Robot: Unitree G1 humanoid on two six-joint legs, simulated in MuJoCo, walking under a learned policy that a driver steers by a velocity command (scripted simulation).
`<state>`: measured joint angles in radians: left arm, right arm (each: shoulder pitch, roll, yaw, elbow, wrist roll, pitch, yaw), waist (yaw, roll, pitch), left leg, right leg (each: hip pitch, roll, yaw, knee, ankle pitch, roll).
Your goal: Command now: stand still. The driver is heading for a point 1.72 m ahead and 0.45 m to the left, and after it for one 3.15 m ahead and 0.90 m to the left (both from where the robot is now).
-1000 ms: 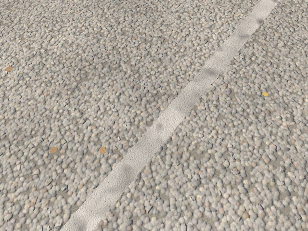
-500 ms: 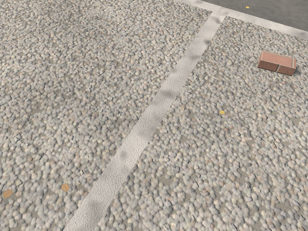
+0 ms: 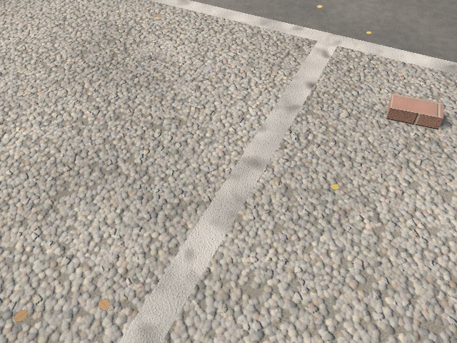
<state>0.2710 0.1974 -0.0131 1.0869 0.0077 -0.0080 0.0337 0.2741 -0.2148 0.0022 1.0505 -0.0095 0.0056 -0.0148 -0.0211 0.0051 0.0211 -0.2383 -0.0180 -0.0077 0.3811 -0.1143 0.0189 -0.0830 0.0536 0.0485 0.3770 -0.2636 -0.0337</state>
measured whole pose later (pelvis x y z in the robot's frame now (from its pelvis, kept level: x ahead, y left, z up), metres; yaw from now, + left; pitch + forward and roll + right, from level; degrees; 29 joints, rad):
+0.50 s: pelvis +0.02 -0.01 +0.00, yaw +0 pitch -1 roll +0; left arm 0.32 0.15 -0.02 1.14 0.01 -0.01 0.05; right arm 0.27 -0.16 0.01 1.14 -0.01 0.01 -0.03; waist -0.01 0.00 0.03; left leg -0.22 -0.02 -0.01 0.41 -0.16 0.01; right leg -0.06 0.05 0.04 0.38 -0.30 -0.04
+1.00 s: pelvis +0.03 -0.01 +0.00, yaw +0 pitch -1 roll +0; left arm 0.35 0.13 -0.02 1.15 0.01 -0.02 0.05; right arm 0.28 -0.14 0.00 1.17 -0.01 0.01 -0.04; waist -0.01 0.00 0.03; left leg -0.22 -0.02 -0.02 0.42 -0.18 0.00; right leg -0.05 0.05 0.04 0.38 -0.31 -0.05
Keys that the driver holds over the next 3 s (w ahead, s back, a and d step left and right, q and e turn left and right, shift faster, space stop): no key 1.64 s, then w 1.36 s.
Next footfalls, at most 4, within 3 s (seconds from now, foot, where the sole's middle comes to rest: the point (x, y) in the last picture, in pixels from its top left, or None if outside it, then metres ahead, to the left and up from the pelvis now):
1.98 left None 0.21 0.12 -0.78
2.50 right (246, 336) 0.56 -0.03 -0.78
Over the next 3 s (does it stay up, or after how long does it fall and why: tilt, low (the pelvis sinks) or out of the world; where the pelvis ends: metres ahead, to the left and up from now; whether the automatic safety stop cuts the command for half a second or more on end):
stays up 0.66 0.05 -0.01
